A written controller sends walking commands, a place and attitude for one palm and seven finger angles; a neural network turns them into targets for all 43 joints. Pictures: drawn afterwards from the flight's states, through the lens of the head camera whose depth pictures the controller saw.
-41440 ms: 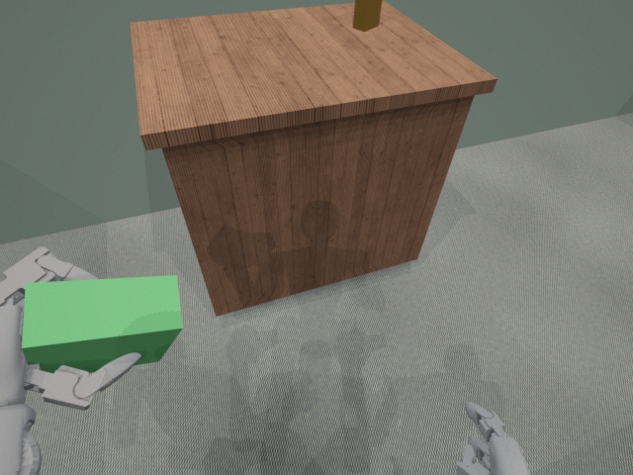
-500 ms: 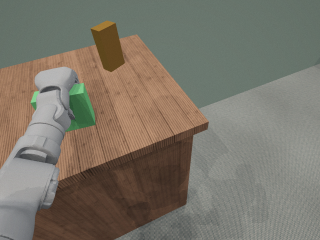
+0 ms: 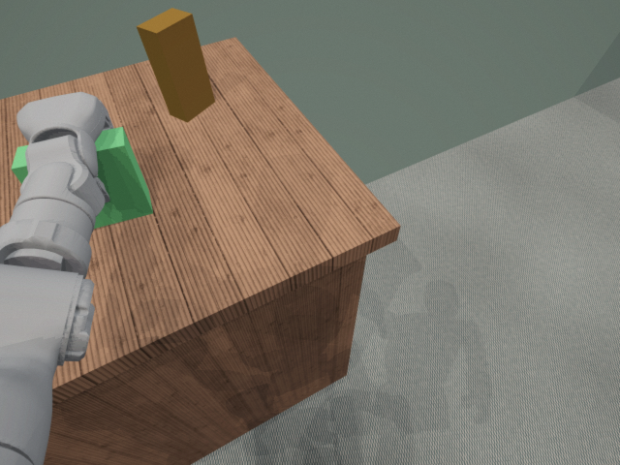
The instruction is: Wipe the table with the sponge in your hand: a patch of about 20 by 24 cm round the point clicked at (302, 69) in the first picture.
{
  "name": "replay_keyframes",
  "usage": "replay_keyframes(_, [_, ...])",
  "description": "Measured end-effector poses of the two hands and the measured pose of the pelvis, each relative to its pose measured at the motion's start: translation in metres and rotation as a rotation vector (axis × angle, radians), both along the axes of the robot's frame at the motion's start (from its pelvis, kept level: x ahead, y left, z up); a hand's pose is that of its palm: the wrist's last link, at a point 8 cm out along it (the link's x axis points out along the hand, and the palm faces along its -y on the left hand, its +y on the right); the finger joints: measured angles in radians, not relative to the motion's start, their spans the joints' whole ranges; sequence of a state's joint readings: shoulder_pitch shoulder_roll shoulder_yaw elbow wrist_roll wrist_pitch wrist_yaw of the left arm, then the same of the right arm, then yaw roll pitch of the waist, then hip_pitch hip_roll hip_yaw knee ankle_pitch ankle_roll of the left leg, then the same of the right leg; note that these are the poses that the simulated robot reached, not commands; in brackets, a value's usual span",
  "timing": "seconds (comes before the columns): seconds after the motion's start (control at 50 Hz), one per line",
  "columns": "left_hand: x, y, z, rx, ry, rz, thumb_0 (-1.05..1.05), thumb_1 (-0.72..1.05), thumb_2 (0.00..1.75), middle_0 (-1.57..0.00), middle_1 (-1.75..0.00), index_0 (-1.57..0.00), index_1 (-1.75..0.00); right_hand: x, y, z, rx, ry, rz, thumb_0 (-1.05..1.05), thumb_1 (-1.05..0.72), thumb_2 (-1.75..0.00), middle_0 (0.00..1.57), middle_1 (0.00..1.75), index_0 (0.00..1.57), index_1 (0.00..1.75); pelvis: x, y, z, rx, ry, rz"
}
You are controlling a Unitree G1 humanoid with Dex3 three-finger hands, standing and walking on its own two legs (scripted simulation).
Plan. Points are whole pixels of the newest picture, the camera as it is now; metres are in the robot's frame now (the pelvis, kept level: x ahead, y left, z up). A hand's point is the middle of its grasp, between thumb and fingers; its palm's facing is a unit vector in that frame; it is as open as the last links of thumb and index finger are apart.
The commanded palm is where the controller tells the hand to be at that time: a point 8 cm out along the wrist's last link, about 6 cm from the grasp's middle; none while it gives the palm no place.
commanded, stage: wipe forward along the third lane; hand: left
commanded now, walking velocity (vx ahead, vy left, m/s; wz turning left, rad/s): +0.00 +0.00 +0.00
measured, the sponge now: (96, 193) +0.47 +0.27 +0.10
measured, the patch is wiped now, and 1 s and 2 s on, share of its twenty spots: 0.85 0.95 0.95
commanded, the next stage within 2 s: wipe back along the third lane in 0.08 s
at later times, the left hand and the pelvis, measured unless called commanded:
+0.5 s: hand (81, 153) +0.50 +0.28 +0.15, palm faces -0.01 +0.01 -1.00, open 9.7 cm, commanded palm +0.46 +0.27 +0.17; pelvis +0.03 +0.03 +0.00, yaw -1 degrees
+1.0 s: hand (77, 181) +0.44 +0.26 +0.15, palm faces +0.06 -0.01 -1.00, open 9.7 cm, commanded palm +0.40 +0.25 +0.17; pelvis +0.04 +0.02 +0.00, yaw +1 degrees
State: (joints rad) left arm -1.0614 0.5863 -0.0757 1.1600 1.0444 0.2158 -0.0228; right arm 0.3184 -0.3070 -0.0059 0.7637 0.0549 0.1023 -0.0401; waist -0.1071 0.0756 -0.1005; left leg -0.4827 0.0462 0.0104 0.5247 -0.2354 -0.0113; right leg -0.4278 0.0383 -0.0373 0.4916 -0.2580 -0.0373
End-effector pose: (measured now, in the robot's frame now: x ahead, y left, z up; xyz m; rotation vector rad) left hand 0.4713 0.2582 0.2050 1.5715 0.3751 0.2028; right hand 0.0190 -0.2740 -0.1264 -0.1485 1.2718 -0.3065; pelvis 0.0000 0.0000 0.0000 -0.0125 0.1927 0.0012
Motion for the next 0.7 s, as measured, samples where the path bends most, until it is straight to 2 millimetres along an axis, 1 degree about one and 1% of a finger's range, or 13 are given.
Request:
replay_keyframes(0.1, [0.012,0.005,0.001,0.002,-0.002,0.004,0.02,-0.53,1.07,-0.80,-1.36,-0.84,-1.34,-0.004,0.006,0.001,-0.005,0.030,-0.008,0.00,-0.90,-0.90,0.20,0.30,0.20,0.30,0.004,0.006,0.000,-0.004,0.015,0.001])
replay_keyframes(0.24, [0.025,0.012,-0.001,-0.001,0.001,0.012,0.02,-0.53,1.07,-0.80,-1.37,-0.84,-1.35,-0.006,0.016,0.004,-0.006,0.049,-0.024,0.00,-0.90,-0.90,0.20,0.30,0.20,0.30,0.010,0.015,0.000,-0.008,0.034,-0.009])
replay_keyframes(0.32, [0.025,0.013,-0.002,0.004,-0.010,-0.009,0.02,-0.53,1.08,-0.80,-1.37,-0.84,-1.35,-0.002,0.022,0.003,0.003,0.051,-0.025,0.00,-0.90,-0.90,0.20,0.30,0.20,0.30,0.015,0.020,0.000,-0.009,0.031,-0.016])
replay_keyframes(0.38, [0.020,0.013,-0.003,0.003,-0.041,-0.020,0.01,-0.53,1.08,-0.79,-1.37,-0.83,-1.35,0.005,0.028,0.002,0.017,0.040,-0.022,0.00,-0.90,-0.90,0.20,0.30,0.20,0.30,0.019,0.023,0.001,-0.008,0.020,-0.019])
replay_keyframes(0.44, [0.014,0.013,-0.004,0.001,-0.074,-0.025,0.01,-0.52,1.07,-0.77,-1.39,-0.81,-1.37,0.019,0.034,0.001,0.033,0.018,-0.010,0.00,-0.91,-0.90,0.20,0.30,0.20,0.30,0.022,0.026,0.002,-0.006,0.005,-0.018])
replay_keyframes(0.52, [0.007,0.011,-0.005,0.008,-0.107,-0.020,0.00,-0.49,1.07,-0.74,-1.42,-0.78,-1.40,0.046,0.041,0.001,0.053,-0.031,0.017,0.00,-0.91,-0.90,0.20,0.30,0.20,0.30,0.026,0.028,0.002,-0.004,-0.013,-0.015])
replay_keyframes(0.62, [-0.003,0.009,-0.004,0.007,-0.131,-0.001,-0.01,-0.47,1.06,-0.72,-1.44,-0.76,-1.43,0.089,0.047,0.004,0.073,-0.116,0.062,0.01,-0.91,-0.90,0.20,0.30,0.20,0.30,0.031,0.030,0.003,-0.001,-0.032,-0.014])
replay_keyframes(0.7, [-0.013,0.008,-0.002,-0.001,-0.143,0.010,-0.01,-0.46,1.05,-0.71,-1.45,-0.74,-1.44,0.126,0.051,0.011,0.081,-0.193,0.103,0.01,-0.91,-0.90,0.20,0.30,0.20,0.30,0.036,0.030,0.004,0.002,-0.048,-0.010])
